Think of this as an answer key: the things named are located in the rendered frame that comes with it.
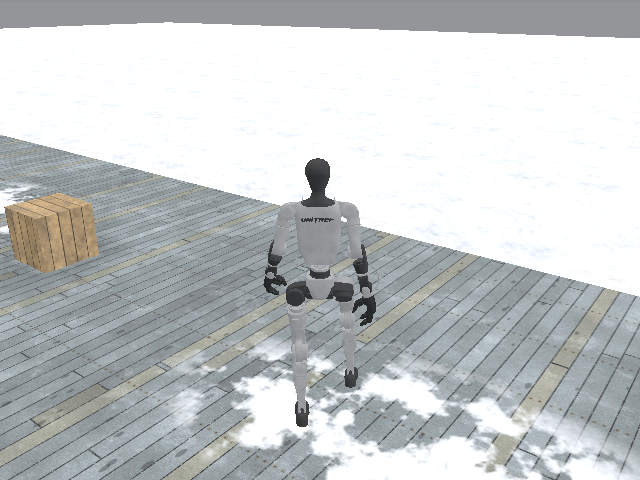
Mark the left robot forearm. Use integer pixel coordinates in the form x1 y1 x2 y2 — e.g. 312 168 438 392
265 240 282 279

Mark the robot left upper arm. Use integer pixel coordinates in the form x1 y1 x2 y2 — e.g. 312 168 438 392
271 202 298 256

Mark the robot right upper arm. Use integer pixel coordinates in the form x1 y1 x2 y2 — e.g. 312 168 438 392
339 201 363 259

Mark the left robot hand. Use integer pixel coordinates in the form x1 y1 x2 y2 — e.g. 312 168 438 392
263 275 287 295

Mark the robot left shin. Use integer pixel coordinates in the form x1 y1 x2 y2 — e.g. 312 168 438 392
291 344 307 413

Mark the right robot forearm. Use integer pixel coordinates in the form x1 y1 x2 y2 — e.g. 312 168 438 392
353 244 374 298

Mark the robot right thigh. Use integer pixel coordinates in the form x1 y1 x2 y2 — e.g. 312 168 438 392
333 277 354 329

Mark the right robot hand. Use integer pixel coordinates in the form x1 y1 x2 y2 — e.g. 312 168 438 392
352 295 376 326

